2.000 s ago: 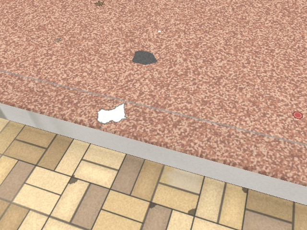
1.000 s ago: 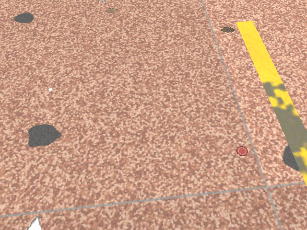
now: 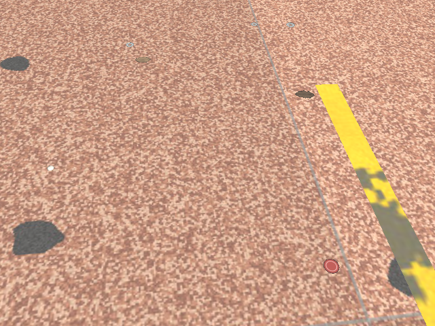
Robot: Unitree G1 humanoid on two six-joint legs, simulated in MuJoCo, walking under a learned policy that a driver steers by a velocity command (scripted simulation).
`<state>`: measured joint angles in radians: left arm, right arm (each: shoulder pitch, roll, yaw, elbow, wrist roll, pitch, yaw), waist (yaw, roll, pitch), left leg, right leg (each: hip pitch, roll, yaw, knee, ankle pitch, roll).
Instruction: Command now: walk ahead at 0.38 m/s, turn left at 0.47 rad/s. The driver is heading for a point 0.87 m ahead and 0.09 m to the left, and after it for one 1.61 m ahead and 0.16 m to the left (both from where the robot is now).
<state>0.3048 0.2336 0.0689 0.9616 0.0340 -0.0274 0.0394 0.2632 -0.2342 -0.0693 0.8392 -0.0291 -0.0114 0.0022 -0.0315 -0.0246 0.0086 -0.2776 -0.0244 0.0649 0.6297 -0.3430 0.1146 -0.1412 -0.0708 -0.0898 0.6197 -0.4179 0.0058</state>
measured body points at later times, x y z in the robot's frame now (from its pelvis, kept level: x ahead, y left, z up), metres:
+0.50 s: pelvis +0.24 +0.00 +0.05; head +0.27 +0.01 +0.50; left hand +0.41 +0.23 -0.02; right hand +0.28 -0.25 -0.08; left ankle +0.03 +0.07 -0.59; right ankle +0.36 -0.06 -0.56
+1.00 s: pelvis +0.53 +0.12 +0.16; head +0.55 +0.13 +0.60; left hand +0.43 +0.32 +0.01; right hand +0.85 +0.01 +0.11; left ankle +0.59 +0.25 -0.57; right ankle +0.37 -0.06 -0.55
